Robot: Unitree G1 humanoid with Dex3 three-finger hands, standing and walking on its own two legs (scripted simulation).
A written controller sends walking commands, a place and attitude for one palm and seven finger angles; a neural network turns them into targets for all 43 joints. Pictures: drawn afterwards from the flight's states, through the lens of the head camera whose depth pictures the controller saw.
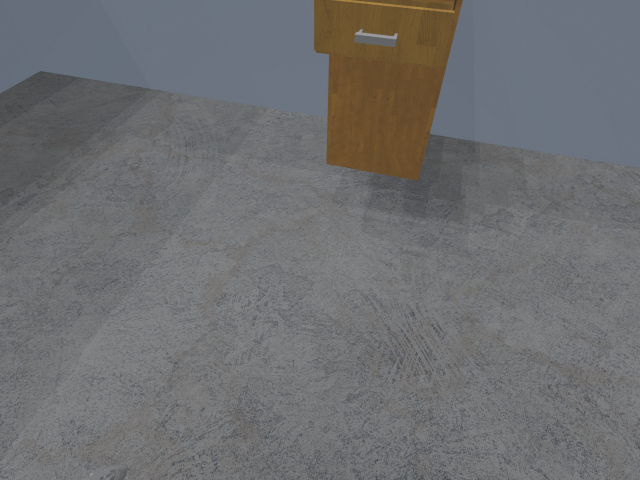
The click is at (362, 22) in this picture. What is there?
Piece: drawer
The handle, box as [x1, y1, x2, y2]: [354, 29, 397, 46]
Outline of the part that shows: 355,33 354,41 389,46 395,45 397,36 396,33 393,36 363,33 361,29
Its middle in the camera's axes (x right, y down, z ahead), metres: +0.18 -0.64 +1.22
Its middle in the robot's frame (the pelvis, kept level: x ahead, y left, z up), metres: +1.36 -0.10 +0.01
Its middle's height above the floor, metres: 0.78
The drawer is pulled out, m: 0.30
